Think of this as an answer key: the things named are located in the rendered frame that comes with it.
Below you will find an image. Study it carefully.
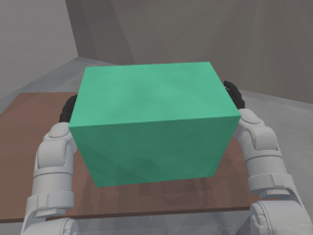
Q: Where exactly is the right robot hand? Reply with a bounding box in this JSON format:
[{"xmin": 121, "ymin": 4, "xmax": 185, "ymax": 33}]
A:
[{"xmin": 223, "ymin": 80, "xmax": 246, "ymax": 110}]

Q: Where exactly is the table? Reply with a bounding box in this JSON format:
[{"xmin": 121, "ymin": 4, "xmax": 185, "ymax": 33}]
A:
[{"xmin": 0, "ymin": 92, "xmax": 303, "ymax": 235}]

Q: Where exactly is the right robot upper arm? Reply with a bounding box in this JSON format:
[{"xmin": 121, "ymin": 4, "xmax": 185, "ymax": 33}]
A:
[{"xmin": 249, "ymin": 200, "xmax": 313, "ymax": 235}]

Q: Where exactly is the left robot forearm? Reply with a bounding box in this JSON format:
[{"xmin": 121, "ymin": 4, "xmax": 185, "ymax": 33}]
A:
[{"xmin": 20, "ymin": 121, "xmax": 77, "ymax": 235}]

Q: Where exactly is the right robot forearm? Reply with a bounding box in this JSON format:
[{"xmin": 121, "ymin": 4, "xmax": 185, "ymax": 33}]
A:
[{"xmin": 233, "ymin": 109, "xmax": 313, "ymax": 232}]

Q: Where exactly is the left robot hand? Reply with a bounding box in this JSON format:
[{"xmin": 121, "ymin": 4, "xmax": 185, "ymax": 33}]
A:
[{"xmin": 59, "ymin": 94, "xmax": 77, "ymax": 123}]

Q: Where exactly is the left robot upper arm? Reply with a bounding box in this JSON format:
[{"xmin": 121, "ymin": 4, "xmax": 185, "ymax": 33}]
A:
[{"xmin": 23, "ymin": 217, "xmax": 79, "ymax": 235}]

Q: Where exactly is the carton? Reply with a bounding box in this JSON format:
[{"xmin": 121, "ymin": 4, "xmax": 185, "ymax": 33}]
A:
[{"xmin": 68, "ymin": 62, "xmax": 242, "ymax": 187}]

